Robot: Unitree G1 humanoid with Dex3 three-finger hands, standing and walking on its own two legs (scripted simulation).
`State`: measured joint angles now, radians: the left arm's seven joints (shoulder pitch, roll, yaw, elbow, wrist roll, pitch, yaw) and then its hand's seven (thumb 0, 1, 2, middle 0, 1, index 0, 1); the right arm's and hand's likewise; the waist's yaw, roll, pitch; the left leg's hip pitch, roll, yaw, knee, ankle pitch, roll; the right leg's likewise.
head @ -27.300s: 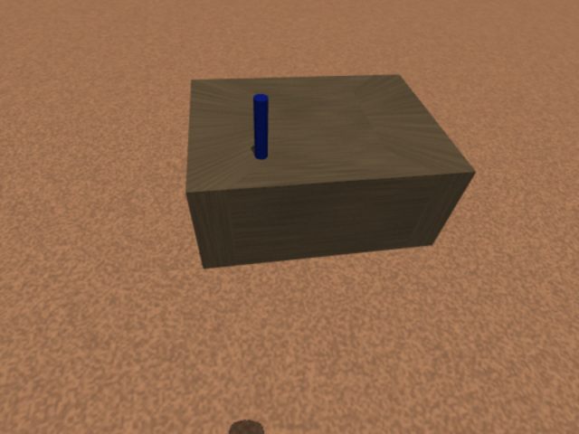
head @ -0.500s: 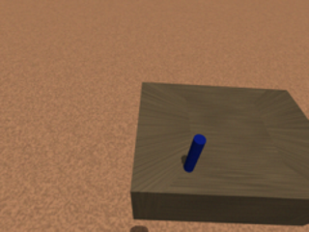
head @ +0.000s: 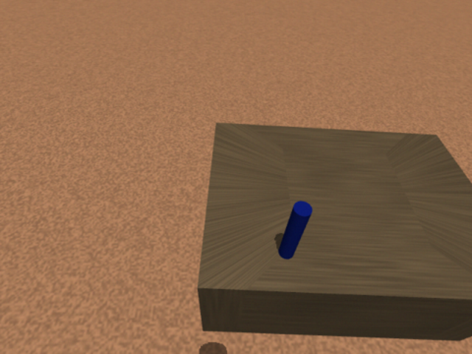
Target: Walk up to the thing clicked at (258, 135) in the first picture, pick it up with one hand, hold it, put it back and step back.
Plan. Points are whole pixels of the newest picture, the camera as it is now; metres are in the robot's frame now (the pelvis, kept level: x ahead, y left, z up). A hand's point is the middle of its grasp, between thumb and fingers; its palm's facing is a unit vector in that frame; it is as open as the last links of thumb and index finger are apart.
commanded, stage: stand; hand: right
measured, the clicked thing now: (293, 232) +0.48 -0.19 -0.21
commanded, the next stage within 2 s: step back in 0.04 s
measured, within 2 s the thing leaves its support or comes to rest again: neither
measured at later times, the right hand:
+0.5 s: hand out of the picture -0.05 -0.21 -0.16, palm faces -0.05 +0.90 -0.44, open 7.4 cm
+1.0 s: hand out of the picture -0.05 -0.19 -0.16, palm faces +0.01 +0.91 -0.41, open 7.4 cm
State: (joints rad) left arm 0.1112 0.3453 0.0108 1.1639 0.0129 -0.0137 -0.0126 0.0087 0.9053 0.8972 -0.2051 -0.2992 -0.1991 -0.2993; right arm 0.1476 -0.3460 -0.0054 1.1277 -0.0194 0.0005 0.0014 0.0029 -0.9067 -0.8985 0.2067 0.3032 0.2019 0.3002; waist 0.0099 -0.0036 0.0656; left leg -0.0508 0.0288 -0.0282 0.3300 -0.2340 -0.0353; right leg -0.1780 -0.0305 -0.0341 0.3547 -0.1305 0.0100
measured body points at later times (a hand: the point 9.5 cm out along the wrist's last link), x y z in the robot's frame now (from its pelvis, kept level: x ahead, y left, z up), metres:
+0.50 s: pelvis -0.08 +0.07 -0.02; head +0.01 +0.09 +0.42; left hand +0.09 +0.37 -0.16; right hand -0.05 -0.26 -0.13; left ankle -0.09 +0.15 -0.75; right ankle -0.07 -0.08 -0.68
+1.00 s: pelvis -0.16 +0.09 -0.02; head -0.09 +0.08 +0.43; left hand -0.01 +0.38 -0.13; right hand -0.05 -0.24 -0.13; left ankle -0.17 +0.22 -0.71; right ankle -0.13 -0.04 -0.75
